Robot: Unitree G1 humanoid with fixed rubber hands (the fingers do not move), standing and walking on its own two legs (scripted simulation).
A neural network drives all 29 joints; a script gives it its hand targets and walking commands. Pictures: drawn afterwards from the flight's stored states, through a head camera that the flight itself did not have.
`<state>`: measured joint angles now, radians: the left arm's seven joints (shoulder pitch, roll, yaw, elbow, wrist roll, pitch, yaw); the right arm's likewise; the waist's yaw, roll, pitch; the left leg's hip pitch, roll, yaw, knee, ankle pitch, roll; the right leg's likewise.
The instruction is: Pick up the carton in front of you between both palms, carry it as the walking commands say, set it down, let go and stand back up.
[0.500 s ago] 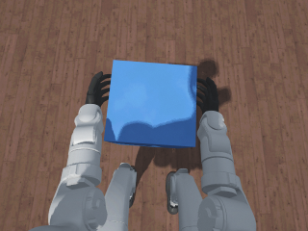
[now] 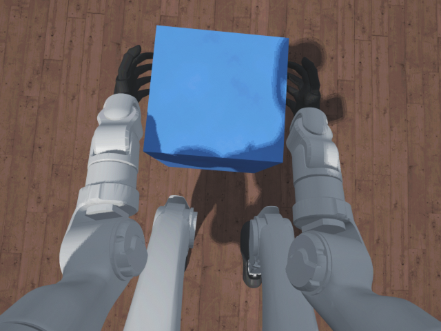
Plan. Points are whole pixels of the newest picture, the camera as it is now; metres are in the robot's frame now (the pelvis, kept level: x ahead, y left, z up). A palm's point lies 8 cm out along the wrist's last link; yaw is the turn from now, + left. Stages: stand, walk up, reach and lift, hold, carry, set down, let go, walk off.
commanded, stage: set down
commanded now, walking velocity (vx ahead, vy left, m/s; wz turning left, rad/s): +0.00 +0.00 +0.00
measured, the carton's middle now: (216, 115) +0.47 +0.05 -0.17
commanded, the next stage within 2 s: none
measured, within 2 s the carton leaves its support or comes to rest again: rests again in 1.82 s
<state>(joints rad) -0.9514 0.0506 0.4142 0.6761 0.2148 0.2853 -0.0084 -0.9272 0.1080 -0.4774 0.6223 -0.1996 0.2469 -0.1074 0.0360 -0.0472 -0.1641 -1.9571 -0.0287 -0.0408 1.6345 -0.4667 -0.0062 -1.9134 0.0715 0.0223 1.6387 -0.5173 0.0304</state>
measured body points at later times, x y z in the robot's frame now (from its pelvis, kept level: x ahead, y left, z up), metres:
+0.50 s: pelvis -0.02 +0.00 -0.11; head +0.33 +0.04 +0.18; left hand +0.51 +0.21 -0.26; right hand +0.52 -0.09 -0.26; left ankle +0.10 +0.12 -0.49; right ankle +0.09 -0.12 -0.49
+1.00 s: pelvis -0.02 +0.00 -0.15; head +0.33 +0.04 +0.12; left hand +0.51 +0.21 -0.32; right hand +0.53 -0.09 -0.31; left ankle +0.10 +0.12 -0.49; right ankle +0.09 -0.12 -0.49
